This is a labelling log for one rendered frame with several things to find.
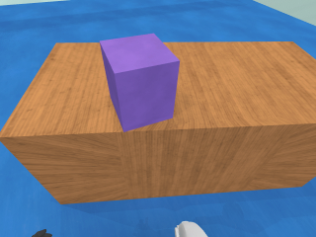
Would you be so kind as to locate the pedestal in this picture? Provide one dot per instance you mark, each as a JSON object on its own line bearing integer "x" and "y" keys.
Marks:
{"x": 244, "y": 120}

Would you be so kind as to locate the carton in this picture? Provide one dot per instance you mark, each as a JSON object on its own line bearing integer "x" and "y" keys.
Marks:
{"x": 142, "y": 75}

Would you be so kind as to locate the robot right thigh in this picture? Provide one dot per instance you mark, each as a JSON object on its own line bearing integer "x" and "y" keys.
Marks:
{"x": 189, "y": 229}

